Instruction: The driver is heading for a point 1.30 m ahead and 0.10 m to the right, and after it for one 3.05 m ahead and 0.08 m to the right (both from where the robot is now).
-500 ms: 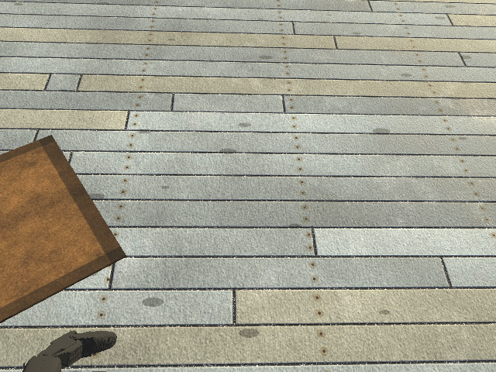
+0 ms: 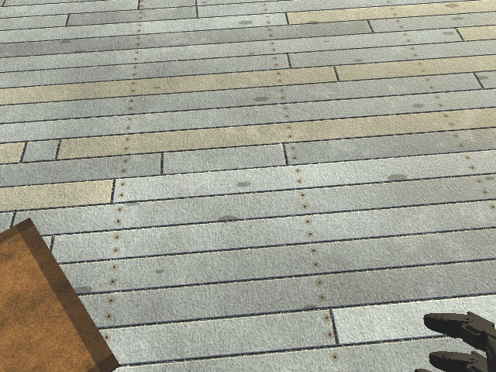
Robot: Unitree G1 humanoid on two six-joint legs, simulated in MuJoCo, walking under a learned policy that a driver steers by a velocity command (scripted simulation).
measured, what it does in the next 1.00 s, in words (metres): walks ahead: left foot, then right foot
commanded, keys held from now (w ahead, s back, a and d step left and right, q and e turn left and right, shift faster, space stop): w+e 0.32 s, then e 0.12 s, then no key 0.10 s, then q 0.46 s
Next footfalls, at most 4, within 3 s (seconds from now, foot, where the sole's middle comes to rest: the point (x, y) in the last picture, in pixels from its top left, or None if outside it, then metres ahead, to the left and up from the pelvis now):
0.02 left None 0.18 0.13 -0.77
0.52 right None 0.40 -0.17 -0.77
1.00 left None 0.41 0.07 -0.77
1.48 right None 0.42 -0.16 -0.77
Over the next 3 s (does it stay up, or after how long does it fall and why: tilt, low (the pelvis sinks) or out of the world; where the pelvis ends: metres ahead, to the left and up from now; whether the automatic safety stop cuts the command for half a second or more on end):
stays up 0.94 -0.10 0.01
